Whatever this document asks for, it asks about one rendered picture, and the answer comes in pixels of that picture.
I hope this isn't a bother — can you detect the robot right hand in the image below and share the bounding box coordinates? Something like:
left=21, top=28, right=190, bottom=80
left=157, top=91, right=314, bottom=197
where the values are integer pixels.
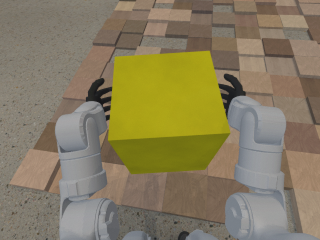
left=218, top=73, right=246, bottom=119

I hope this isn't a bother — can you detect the left robot thigh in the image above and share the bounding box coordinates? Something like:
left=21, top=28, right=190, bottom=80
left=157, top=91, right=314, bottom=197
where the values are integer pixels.
left=122, top=230, right=151, bottom=240

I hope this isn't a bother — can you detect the robot left forearm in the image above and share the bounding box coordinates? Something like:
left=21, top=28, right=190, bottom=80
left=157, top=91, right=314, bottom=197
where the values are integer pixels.
left=55, top=101, right=108, bottom=238

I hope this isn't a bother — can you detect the robot right forearm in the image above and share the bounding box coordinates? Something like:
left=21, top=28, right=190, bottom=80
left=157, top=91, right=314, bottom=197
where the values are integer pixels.
left=227, top=95, right=288, bottom=226

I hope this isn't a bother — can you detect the carton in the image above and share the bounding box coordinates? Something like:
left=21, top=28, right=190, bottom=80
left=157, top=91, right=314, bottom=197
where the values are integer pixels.
left=108, top=51, right=231, bottom=174

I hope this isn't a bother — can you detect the robot right upper arm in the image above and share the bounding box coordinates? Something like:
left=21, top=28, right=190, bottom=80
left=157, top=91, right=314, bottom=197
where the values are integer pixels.
left=225, top=192, right=320, bottom=240

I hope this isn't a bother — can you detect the robot left upper arm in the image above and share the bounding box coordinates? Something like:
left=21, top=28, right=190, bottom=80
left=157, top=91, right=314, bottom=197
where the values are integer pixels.
left=60, top=198, right=120, bottom=240

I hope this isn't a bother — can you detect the right robot shin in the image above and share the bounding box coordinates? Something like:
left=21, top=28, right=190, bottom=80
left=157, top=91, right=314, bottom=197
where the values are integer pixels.
left=190, top=229, right=203, bottom=235

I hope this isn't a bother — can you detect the robot left hand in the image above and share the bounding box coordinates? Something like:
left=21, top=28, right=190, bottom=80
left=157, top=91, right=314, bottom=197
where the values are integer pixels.
left=86, top=78, right=113, bottom=121

